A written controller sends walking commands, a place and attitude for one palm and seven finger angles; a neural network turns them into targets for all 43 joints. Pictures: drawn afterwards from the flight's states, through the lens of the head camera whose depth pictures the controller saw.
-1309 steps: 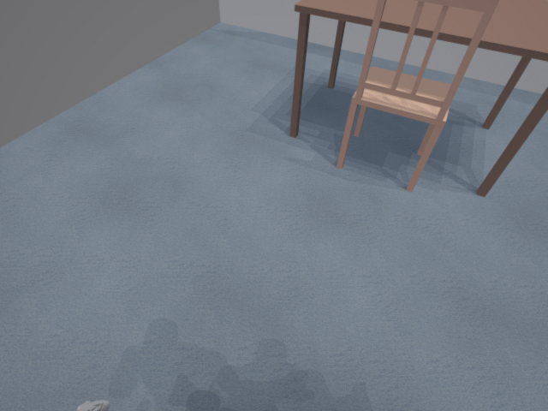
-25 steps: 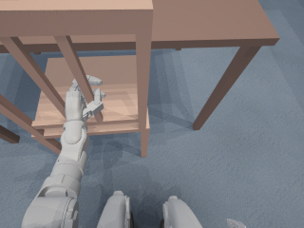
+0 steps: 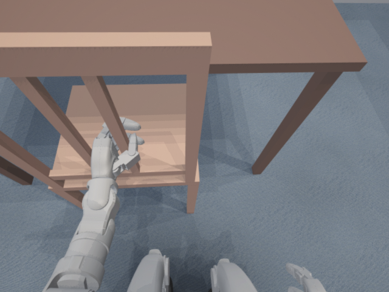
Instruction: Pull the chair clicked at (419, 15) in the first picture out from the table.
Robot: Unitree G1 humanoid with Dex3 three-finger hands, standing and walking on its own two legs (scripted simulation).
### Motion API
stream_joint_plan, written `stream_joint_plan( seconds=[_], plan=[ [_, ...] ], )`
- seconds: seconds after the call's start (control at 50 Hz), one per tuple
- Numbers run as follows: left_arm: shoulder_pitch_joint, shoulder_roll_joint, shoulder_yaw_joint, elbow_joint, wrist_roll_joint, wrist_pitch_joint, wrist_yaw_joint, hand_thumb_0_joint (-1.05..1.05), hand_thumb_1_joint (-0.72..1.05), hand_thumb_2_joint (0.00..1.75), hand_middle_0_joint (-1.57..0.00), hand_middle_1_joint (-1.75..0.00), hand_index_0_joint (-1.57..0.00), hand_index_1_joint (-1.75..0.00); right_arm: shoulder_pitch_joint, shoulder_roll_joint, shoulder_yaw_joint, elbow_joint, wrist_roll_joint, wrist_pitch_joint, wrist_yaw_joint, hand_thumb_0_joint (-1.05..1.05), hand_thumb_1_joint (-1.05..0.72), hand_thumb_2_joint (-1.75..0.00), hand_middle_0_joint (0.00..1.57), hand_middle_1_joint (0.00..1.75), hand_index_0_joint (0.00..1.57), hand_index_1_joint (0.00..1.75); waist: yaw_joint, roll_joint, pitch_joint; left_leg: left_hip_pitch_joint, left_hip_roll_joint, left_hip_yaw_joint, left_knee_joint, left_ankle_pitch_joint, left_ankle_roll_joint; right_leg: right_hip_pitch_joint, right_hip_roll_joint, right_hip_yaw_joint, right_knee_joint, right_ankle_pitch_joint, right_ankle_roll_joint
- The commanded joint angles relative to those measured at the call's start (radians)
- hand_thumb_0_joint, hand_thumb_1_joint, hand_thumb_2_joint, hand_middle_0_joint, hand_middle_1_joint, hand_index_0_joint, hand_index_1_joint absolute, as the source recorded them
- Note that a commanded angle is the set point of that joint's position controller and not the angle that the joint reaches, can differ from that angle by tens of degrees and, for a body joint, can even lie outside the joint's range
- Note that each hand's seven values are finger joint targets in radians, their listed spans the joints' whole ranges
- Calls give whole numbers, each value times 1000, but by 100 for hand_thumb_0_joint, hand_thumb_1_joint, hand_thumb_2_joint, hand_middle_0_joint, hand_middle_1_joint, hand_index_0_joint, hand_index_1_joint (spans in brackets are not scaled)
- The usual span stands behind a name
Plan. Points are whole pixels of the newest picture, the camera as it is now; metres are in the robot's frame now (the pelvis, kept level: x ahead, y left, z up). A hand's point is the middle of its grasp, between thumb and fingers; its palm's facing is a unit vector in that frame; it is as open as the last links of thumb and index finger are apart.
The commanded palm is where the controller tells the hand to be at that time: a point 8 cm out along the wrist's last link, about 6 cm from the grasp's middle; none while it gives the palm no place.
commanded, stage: hook a spindle and tug to test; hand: left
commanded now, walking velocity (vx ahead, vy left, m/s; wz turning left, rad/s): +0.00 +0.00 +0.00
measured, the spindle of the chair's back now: (73, 137) +0.41 +0.24 +0.04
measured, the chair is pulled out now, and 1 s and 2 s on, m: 0.03 0.15 0.23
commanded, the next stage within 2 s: step backward, pulling the chair out in 0.06 s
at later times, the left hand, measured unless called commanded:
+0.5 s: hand (131, 159) +0.37 +0.13 +0.02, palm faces -0.03 -0.99 -0.14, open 5.2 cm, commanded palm +0.35 +0.18 +0.03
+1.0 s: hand (133, 210) +0.27 +0.11 +0.03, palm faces -0.02 -0.99 -0.15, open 5.3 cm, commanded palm +0.27 +0.17 +0.03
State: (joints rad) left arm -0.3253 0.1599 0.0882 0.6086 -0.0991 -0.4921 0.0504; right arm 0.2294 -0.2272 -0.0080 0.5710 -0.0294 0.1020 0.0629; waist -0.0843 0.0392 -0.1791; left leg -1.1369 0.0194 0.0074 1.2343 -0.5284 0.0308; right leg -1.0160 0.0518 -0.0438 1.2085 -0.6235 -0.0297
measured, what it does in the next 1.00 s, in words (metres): rises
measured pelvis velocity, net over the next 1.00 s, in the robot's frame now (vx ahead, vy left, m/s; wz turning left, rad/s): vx -0.06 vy -0.01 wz -0.01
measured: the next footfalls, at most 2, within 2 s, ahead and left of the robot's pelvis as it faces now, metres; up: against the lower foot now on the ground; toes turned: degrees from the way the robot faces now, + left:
left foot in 1.82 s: -0.14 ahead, +0.15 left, +0.00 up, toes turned +2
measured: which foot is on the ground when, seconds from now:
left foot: down 0.00-1.00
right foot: down 0.00-1.00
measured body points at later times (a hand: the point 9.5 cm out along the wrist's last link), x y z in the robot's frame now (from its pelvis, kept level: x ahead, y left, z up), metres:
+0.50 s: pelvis +0.01 +0.01 +0.09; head +0.09 +0.02 +0.53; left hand +0.37 +0.18 +0.04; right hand +0.09 -0.25 -0.03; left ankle +0.02 +0.10 -0.63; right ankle -0.03 -0.11 -0.63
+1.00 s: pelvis -0.06 -0.01 +0.10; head +0.02 -0.02 +0.54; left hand +0.27 +0.16 +0.04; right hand +0.03 -0.26 -0.04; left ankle +0.02 +0.10 -0.63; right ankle -0.03 -0.10 -0.63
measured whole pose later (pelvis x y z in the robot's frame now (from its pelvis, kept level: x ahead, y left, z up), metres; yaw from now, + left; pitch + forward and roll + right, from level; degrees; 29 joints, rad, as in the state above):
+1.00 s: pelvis -0.06 -0.01 +0.10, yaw +0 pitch +4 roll -2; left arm -0.38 0.14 0.01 1.01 -0.08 -0.24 0.06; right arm 0.22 -0.23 0.00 0.71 0.04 0.07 -0.10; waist -0.05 0.07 0.09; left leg -0.48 0.04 0.02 0.57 -0.17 0.01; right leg -0.37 0.07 -0.04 0.51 -0.22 -0.04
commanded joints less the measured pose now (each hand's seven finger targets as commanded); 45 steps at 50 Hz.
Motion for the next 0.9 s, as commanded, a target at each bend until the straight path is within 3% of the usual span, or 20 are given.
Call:
stream_joint_plan(
  seconds=[0.0,0.12,0.14,0.16,0.18,0.2,0.22,0.24,0.26,0.3,0.32,0.38,0.44,0.54,0.64,0.7,0.78,0.8,0.88],
  plan=[
    [-128,65,-5,-260,-12,-74,-23,0,90,90,-50,-145,-50,-145,76,-142,-51,-106,6,-27,-9,0,-90,-90,20,30,20,30,-2,8,-458,455,-9,-40,-88,540,-4,171,-8,19,-132,623,4],
    [-169,76,-2,-279,-11,-78,-20,0,90,90,-50,-145,-50,-145,65,-139,-49,-99,5,-36,-16,0,-90,-90,20,30,20,30,-12,8,-421,433,-8,-42,-84,492,-4,146,-8,20,-132,580,7],
    [-181,23,-57,-303,-10,-79,-20,0,90,90,-50,-145,-50,-145,62,-135,-50,-105,7,-39,-14,0,-90,-90,20,30,20,30,-20,17,-430,454,-8,-47,-89,495,-4,138,-9,17,-134,567,6],
    [-393,384,94,-482,79,49,45,0,90,90,-50,-145,-50,-145,112,-148,-52,-174,68,32,-56,0,-90,-90,20,30,20,30,29,71,-685,746,11,-18,-274,478,12,554,-75,144,-346,663,17],
    [-400,295,42,-514,73,112,68,0,90,90,-50,-145,-50,-145,118,-124,-48,-196,78,40,-86,0,-90,-90,20,30,20,30,4,132,-618,803,-5,-5,-319,515,18,599,-77,134,-397,795,22],
    [-391,291,36,-521,70,144,80,0,90,90,-50,-145,-50,-145,130,-131,-42,-196,79,38,-102,0,-90,-90,20,30,20,30,1,108,-588,808,-1,-16,-333,546,19,591,-82,117,-403,842,26],
    [-293,248,9,-411,80,193,82,0,90,90,-50,-145,-50,-145,96,-121,-28,-186,79,45,-112,0,-90,-90,20,30,20,30,2,121,-517,796,7,-25,-349,582,19,558,-83,113,-405,855,27],
    [-193,196,-34,-237,80,254,68,0,90,90,-50,-145,-50,-145,52,-123,-24,-158,77,59,-117,0,-90,-90,20,30,20,30,5,73,-350,677,31,-54,-420,425,9,521,-90,96,-450,640,25],
    [-190,168,-58,-155,76,285,70,0,90,90,-50,-145,-50,-145,61,-130,-19,-142,84,70,-128,0,-90,-90,20,30,20,30,3,4,-266,647,39,-62,-441,417,20,529,-88,100,-475,635,38],
    [-284,149,-76,-75,79,293,79,0,90,90,-50,-145,-50,-145,90,-141,-18,-106,79,71,-146,0,-90,-90,20,30,20,30,-8,-67,-267,705,49,-53,-458,564,27,593,-102,100,-506,849,69],
    [-307,158,-71,-18,82,296,81,0,90,90,-50,-145,-50,-145,95,-147,-18,-91,78,72,-149,0,-90,-90,20,30,20,30,-6,-72,-250,738,56,-48,-477,599,28,606,-108,110,-537,893,89],
    [-354,155,-74,118,82,289,69,0,90,90,-50,-145,-50,-145,101,-153,-19,-56,73,72,-161,0,-90,-90,20,30,20,30,1,-8,-236,813,76,-60,-523,771,24,652,-120,100,-570,977,86],
    [-338,151,-75,191,81,272,50,0,90,90,-50,-145,-50,-145,100,-154,-28,-42,69,73,-165,0,-90,-90,20,30,20,30,12,84,-241,926,109,-100,-565,924,23,649,-103,80,-591,857,56],
    [-268,136,-78,171,64,248,27,0,90,90,-50,-145,-50,-145,61,-147,-32,-50,56,55,-159,0,-90,-90,20,30,20,30,31,181,-225,1044,167,-172,-651,1012,34,613,-69,63,-618,568,33],
    [-201,141,-66,107,64,238,19,0,90,90,-50,-145,-50,-145,42,-146,-35,-54,42,28,-152,0,-90,-90,20,30,20,30,36,166,-225,1112,198,-176,-689,1048,42,628,-60,62,-648,499,29],
    [-218,171,-42,98,68,235,23,0,90,90,-50,-145,-50,-145,41,-156,-42,-46,43,12,-157,0,-90,-90,20,30,20,30,33,117,-225,1089,204,-166,-697,995,39,663,-62,64,-666,522,27],
    [-290,172,-49,118,71,225,26,0,90,90,-50,-145,-50,-145,37,-150,-44,-19,48,-13,-165,0,-90,-90,20,30,20,30,26,92,-194,1014,193,-134,-713,793,38,697,-79,81,-702,565,32],
    [-297,205,-28,129,71,225,30,0,90,90,-50,-145,-50,-145,42,-156,-46,-11,51,-19,-171,0,-90,-90,20,30,20,30,29,69,-193,990,182,-129,-711,752,35,715,-87,90,-713,600,32],
    [-348,193,-62,192,64,213,43,0,90,90,-50,-145,-50,-145,37,-146,-43,30,68,-50,-178,0,-90,-90,20,30,20,30,23,10,-153,933,114,-71,-675,528,2,718,-156,150,-789,630,29]
  ],
)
